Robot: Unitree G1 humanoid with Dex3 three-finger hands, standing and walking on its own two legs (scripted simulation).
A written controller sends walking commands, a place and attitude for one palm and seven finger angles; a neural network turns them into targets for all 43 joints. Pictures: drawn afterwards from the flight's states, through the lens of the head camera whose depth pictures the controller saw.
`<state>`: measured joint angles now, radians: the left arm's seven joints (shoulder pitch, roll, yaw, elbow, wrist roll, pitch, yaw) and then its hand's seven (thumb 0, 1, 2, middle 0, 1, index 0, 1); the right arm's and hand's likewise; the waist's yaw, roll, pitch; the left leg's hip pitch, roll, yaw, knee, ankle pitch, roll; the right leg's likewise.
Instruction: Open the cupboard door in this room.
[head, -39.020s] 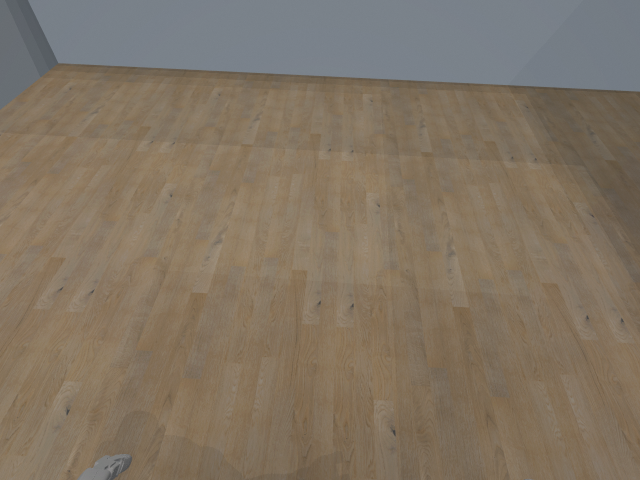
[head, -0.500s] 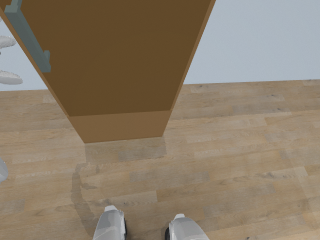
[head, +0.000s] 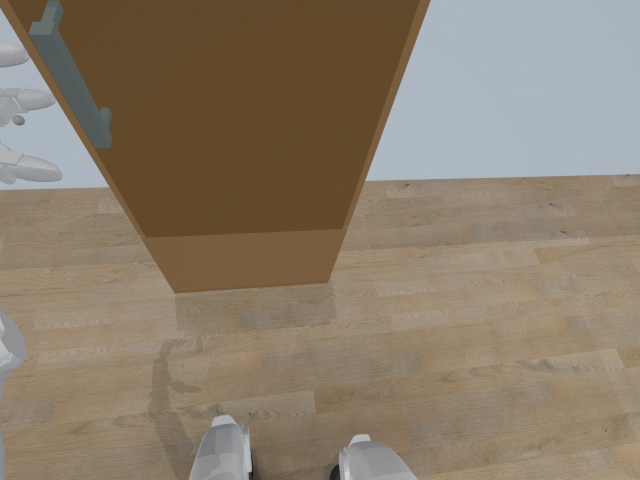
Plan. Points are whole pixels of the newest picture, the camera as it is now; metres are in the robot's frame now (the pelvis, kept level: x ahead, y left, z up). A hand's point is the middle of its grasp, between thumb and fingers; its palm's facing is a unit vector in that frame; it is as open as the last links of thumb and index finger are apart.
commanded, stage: slide the fingers in behind the handle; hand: left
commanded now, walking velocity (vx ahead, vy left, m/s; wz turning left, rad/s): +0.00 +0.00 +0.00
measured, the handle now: (80, 82) +0.56 +0.26 +0.11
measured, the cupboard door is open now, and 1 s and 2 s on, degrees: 0 0 0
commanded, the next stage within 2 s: close the thumb around the handle in 1.32 s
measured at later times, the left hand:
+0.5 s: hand (58, 106) +0.51 +0.27 +0.12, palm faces +0.06 -1.00 +0.00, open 14.0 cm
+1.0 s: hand (97, 114) +0.51 +0.23 +0.11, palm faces +0.06 -1.00 +0.00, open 14.0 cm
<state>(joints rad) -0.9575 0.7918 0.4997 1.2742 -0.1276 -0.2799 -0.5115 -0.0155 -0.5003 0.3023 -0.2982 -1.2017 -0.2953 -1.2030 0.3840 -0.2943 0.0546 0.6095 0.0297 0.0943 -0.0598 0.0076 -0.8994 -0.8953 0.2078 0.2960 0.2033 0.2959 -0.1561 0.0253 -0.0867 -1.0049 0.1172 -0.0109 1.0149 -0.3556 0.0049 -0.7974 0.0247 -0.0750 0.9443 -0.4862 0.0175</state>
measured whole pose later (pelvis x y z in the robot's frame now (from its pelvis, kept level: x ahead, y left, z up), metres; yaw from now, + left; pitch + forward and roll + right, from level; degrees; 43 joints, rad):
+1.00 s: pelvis +0.00 +0.00 +0.00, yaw +0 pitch +19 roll -4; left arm -0.93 0.58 0.44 1.18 -0.09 -0.31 -0.30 -0.02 -0.50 0.30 -0.30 -1.20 -0.30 -1.20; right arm 0.37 -0.27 0.03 0.62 0.01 0.07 -0.02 0.01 -0.90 -0.90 0.21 0.30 0.20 0.30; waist -0.16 0.03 -0.10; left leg -0.96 0.11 0.01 0.99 -0.36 0.00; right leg -0.77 0.01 -0.06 0.94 -0.49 0.02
